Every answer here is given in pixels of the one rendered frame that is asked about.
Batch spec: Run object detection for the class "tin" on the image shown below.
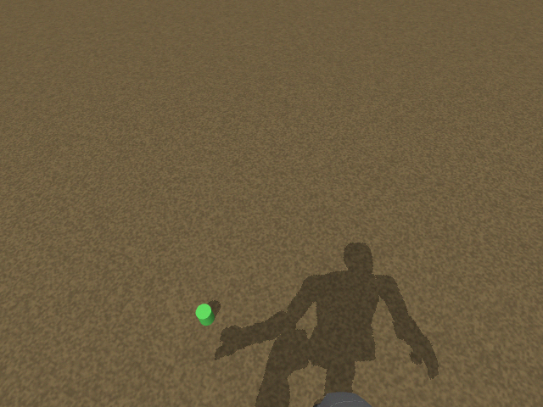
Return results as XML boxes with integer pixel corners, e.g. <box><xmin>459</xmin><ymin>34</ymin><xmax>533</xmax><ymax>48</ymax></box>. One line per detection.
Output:
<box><xmin>196</xmin><ymin>304</ymin><xmax>215</xmax><ymax>326</ymax></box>

